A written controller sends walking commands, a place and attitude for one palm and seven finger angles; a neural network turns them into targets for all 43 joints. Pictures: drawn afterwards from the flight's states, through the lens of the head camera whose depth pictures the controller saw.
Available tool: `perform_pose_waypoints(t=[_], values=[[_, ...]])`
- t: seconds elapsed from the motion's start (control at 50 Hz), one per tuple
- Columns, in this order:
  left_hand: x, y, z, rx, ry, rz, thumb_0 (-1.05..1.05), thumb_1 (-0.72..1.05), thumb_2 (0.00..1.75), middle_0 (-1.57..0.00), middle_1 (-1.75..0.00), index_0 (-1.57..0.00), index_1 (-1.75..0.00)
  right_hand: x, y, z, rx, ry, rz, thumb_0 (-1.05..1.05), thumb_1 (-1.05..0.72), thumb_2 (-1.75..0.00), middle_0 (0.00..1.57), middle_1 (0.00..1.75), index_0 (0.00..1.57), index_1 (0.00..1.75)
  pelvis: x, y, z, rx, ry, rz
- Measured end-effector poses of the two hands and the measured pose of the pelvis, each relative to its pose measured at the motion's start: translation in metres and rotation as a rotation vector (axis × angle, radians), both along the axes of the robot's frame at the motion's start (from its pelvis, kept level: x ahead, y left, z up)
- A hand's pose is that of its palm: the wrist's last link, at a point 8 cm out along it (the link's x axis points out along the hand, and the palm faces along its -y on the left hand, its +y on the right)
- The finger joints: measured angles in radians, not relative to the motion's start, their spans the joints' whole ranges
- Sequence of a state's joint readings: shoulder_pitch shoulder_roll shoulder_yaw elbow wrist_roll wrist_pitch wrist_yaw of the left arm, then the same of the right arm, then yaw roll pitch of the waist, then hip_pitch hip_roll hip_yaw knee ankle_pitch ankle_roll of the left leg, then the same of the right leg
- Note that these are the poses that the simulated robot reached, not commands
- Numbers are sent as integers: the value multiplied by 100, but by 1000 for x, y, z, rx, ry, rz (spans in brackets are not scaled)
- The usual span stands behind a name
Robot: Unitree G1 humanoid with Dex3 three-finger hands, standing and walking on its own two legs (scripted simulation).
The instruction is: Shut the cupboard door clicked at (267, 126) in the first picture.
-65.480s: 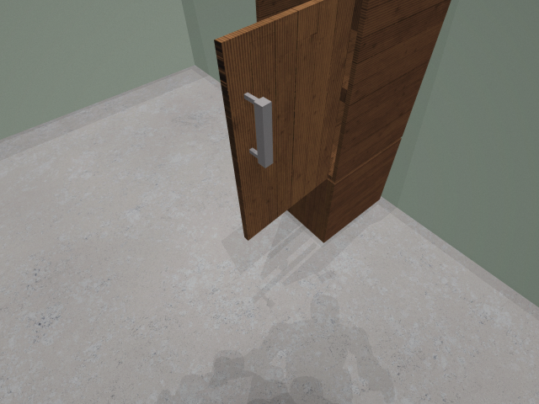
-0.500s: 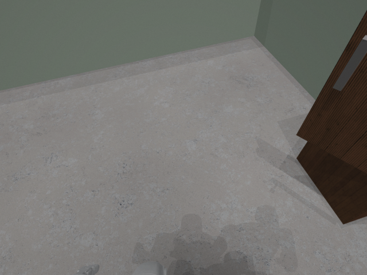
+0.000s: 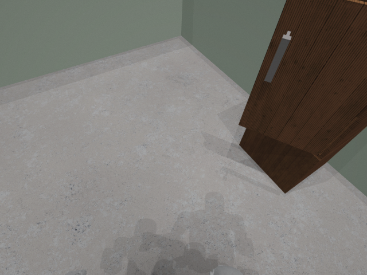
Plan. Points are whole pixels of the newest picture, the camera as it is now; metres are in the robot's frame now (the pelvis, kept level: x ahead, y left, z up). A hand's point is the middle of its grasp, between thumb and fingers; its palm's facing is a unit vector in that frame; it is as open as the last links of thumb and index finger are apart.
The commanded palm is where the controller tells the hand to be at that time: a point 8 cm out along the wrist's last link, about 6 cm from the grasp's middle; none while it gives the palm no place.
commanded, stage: turn to face it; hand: left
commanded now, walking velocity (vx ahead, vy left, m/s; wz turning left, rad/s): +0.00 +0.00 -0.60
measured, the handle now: (278, 57) +0.77 -0.26 +0.05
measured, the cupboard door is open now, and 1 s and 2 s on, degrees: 31 31 31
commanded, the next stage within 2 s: take the last steps up to it in 0.62 s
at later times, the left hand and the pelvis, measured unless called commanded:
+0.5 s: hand out of the picture +0.13 +0.12 -0.16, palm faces -0.20 -0.95 -0.22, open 7.4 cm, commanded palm none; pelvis +0.02 -0.04 +0.00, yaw -14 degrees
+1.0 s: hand (150, 245) +0.21 +0.10 -0.16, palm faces -0.42 -0.88 -0.22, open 7.4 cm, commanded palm none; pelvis +0.06 -0.06 -0.01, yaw -24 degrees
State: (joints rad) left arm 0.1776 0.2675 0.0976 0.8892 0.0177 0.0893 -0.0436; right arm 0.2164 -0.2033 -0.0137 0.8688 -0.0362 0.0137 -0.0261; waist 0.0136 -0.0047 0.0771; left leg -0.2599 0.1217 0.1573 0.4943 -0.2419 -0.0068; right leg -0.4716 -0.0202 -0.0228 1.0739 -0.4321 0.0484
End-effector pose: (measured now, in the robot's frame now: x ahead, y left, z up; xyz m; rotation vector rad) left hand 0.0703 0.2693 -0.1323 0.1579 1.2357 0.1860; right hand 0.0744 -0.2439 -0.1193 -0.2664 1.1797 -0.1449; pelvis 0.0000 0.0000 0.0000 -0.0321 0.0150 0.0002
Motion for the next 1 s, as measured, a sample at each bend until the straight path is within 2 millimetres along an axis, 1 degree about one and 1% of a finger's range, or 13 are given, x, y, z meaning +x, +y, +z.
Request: perform_pose_waypoints(t=[0.08,0.16,0.2,0.24,0.36,0.46,0.52,0.6,0.68,0.76,0.84,0.92,1.0], values=[[24,-15,6,27,-3,-80,1,91,90,-20,-29,-20,-30,-28,-16,-13,28,36,-88,0,-90,-90,20,30,21,30,1,-10,-3,9,3,-59],[51,-41,6,65,-44,-167,1,91,90,-20,-29,-20,-30,-56,-42,-38,62,69,-175,0,-90,-90,20,30,21,30,4,-30,-17,39,5,-109],[58,-55,9,79,-60,-194,1,91,90,-20,-29,-20,-30,-66,-54,-46,64,102,-209,0,-90,-90,20,30,21,30,3,-35,-18,33,4,-129],[60,-66,15,82,-60,-210,1,91,90,-20,-29,-20,-30,-70,-62,-45,60,120,-235,1,-90,-90,20,30,20,30,4,-38,-14,37,4,-144],[61,-90,17,57,-19,-250,1,90,90,-21,-29,-20,-30,-61,-72,-27,60,71,-278,1,-90,-90,20,30,20,30,9,-47,-1,58,9,-199],[64,-98,8,17,-5,-265,1,90,90,-21,-29,-21,-30,-47,-70,-18,46,35,-295,1,-90,-90,20,30,20,30,18,-47,0,48,9,-229],[66,-95,0,-3,8,-267,1,90,90,-21,-30,-21,-30,-35,-65,-13,32,11,-301,1,-90,-90,20,30,20,30,25,-42,-2,40,7,-251],[73,-82,-16,-23,36,-269,1,90,90,-21,-30,-21,-30,-20,-53,-10,3,-37,-310,0,-90,-90,20,30,20,30,37,-30,-10,17,8,-282],[84,-71,-23,-23,62,-292,1,90,90,-21,-29,-20,-30,-22,-38,-6,-11,-44,-314,0,-90,-90,20,30,20,30,41,-23,-10,21,-4,-322],[96,-67,-15,-14,72,-322,1,91,90,-20,-29,-20,-30,-36,-27,-4,1,-7,-336,0,-90,-90,20,30,20,30,42,-20,-3,9,-2,-341],[110,-72,-7,-3,70,-367,1,91,90,-20,-29,-20,-30,-59,-21,-8,32,38,-383,0,-90,-90,20,30,21,30,45,-24,0,4,3,-371],[127,-92,0,5,69,-433,1,91,90,-20,-29,-20,-30,-91,-25,-15,61,84,-463,0,-90,-90,20,30,21,30,49,-37,1,8,4,-406],[151,-125,2,11,29,-491,1,91,90,-20,-29,-20,-30,-127,-40,-27,82,154,-538,0,-90,-90,20,30,21,30,55,-60,-6,21,1,-425]])
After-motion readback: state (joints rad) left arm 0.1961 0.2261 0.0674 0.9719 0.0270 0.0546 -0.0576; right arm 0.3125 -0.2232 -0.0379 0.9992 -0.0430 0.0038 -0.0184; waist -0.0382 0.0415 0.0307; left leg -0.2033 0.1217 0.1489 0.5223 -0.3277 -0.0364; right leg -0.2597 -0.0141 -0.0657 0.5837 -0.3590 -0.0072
